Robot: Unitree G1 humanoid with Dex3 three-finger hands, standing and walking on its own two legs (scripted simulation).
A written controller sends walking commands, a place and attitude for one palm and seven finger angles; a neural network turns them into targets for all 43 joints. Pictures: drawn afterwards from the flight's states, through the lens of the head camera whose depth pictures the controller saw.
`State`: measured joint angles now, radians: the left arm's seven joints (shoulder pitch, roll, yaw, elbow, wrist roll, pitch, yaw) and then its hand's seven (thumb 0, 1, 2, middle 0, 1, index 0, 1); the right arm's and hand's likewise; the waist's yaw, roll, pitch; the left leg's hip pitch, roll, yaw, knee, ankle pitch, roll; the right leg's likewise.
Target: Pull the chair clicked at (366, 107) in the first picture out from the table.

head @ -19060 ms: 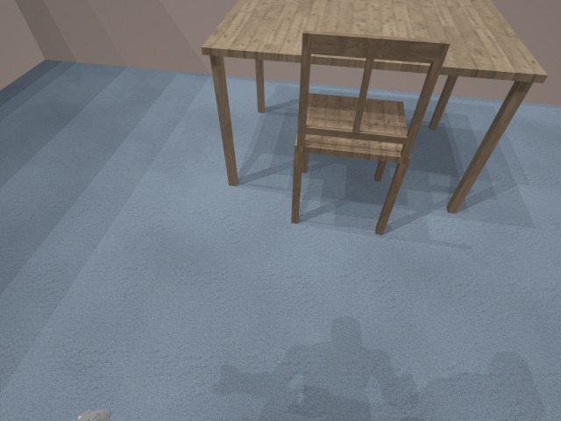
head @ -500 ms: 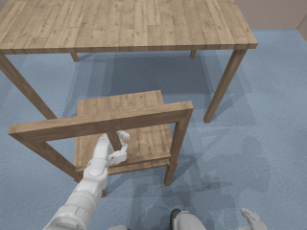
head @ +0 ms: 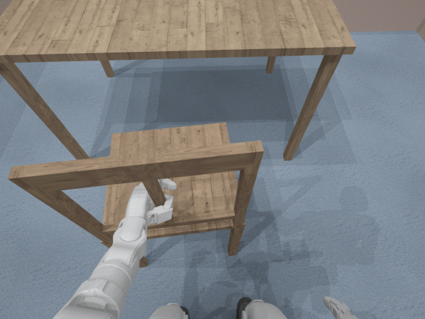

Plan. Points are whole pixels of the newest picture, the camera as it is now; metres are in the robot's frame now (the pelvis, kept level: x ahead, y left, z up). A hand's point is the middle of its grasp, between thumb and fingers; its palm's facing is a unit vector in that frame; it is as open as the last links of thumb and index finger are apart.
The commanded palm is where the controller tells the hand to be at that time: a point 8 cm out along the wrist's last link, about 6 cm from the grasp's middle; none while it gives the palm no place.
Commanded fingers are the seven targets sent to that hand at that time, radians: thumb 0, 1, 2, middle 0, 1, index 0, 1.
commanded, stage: step backward, pulling the chair out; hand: left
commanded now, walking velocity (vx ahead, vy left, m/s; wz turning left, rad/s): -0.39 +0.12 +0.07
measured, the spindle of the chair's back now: (160, 202) +0.35 +0.13 -0.09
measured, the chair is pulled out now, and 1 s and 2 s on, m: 0.31 0.48 0.62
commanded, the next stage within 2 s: stop walking, hand still on the chair in 1.22 s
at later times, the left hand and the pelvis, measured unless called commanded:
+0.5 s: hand (160, 243) +0.26 +0.12 -0.07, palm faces -0.03 -0.98 -0.17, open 5.4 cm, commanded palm +0.24 +0.16 -0.06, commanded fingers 0.00 0.90 0.90 -0.50 -1.45 -0.50 -1.45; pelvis -0.07 +0.00 +0.00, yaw -1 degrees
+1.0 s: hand (157, 296) +0.16 +0.11 -0.07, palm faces -0.04 -0.99 -0.17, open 5.4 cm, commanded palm +0.14 +0.16 -0.06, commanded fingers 0.00 0.90 0.90 -0.50 -1.45 -0.50 -1.45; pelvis -0.17 -0.01 +0.00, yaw -1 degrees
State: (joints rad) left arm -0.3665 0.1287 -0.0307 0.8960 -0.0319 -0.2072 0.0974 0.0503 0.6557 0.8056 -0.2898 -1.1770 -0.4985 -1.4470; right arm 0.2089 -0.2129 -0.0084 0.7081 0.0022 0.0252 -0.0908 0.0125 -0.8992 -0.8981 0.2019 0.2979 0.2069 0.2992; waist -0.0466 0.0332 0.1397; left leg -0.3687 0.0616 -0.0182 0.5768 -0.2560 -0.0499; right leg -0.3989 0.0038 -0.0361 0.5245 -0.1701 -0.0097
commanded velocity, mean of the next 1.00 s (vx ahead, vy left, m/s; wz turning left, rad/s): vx -0.38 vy -0.04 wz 0.06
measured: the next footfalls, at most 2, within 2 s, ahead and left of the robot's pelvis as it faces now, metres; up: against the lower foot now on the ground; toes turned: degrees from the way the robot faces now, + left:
right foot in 0.36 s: +0.00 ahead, -0.11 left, +0.00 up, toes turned -2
left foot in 0.66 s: -0.07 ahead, +0.15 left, +0.00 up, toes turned -1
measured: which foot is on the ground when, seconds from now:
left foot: down 0.00-0.48, up 0.50-0.64, down 0.66-0.96, up 0.98-1.00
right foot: down 0.00-0.22, up 0.24-0.34, down 0.36-0.70, up 0.72-0.82, down 0.84-1.00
